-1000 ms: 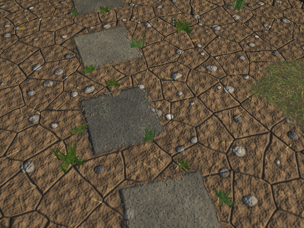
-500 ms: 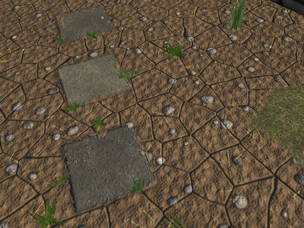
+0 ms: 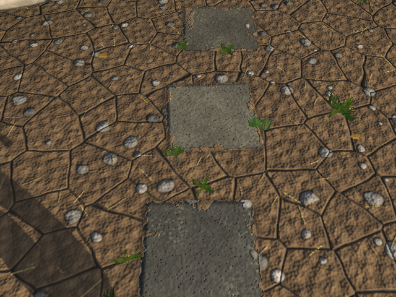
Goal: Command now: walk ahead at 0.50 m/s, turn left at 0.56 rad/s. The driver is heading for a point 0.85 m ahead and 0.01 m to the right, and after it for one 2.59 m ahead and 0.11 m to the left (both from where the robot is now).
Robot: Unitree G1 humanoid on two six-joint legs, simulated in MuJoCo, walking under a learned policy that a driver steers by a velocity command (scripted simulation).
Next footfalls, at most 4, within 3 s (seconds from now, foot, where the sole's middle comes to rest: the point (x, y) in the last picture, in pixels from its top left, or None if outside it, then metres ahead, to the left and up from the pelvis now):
0.40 right None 0.42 -0.10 -0.76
0.92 left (145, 246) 0.60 0.21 -0.76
1.44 right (212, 172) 0.90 -0.02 -0.76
1.92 left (178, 113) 1.21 0.13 -0.76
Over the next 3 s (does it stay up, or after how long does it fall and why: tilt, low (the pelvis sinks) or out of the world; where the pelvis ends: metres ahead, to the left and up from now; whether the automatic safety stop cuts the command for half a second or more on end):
stays up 1.58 0.07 0.00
